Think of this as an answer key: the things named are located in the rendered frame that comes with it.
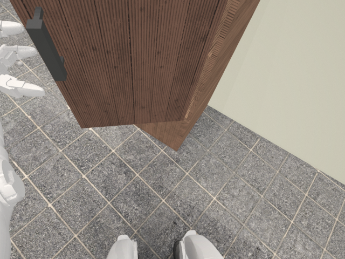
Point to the robot shin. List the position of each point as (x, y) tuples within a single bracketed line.
[(191, 232), (122, 237)]

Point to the left robot hand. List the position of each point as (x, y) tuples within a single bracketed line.
[(9, 84)]

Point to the right robot shin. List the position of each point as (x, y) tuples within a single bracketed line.
[(191, 232)]

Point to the cupboard door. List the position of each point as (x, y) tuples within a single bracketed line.
[(128, 61)]

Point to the left robot shin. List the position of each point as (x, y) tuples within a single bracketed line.
[(122, 237)]

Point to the left robot upper arm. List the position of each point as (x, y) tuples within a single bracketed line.
[(12, 190)]

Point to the handle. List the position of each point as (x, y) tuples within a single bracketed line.
[(45, 46)]

